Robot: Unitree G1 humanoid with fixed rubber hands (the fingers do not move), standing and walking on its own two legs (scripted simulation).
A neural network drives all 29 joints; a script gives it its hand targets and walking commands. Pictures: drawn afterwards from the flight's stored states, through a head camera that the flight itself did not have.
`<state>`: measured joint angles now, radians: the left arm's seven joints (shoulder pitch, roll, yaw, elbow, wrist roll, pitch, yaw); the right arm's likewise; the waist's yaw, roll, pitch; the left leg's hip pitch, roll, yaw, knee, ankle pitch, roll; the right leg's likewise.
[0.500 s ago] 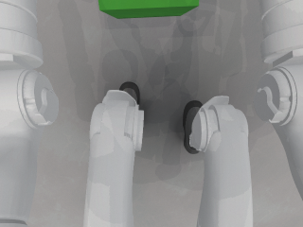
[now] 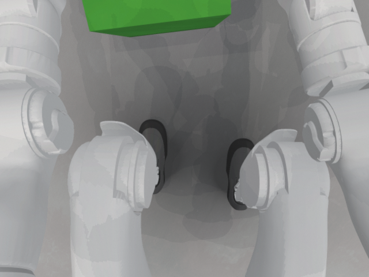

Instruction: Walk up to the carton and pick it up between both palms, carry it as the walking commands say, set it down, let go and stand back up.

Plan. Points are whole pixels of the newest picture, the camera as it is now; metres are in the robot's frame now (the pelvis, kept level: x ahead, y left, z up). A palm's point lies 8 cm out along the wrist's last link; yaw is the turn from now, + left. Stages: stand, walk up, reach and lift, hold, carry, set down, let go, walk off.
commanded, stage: reach and lift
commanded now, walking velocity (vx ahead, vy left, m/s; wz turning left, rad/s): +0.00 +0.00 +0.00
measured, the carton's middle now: out of the picture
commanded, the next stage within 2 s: none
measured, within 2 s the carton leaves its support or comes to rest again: leaves its support in 1.58 s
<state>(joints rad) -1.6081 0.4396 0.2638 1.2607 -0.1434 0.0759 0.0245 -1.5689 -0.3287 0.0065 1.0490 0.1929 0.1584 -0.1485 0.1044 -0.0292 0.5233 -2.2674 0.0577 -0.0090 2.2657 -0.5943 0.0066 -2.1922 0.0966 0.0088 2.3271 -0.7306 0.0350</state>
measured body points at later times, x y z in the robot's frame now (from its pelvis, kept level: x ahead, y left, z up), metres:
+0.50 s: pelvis -0.01 +0.01 +0.00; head +0.37 +0.04 +0.21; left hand +0.53 +0.26 -0.19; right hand +0.58 -0.06 -0.20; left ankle +0.10 +0.12 -0.32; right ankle +0.08 -0.11 -0.32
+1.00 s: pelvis +0.00 +0.00 +0.00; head +0.38 +0.04 +0.21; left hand +0.54 +0.26 -0.20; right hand +0.58 -0.03 -0.20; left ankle +0.10 +0.13 -0.32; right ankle +0.08 -0.11 -0.32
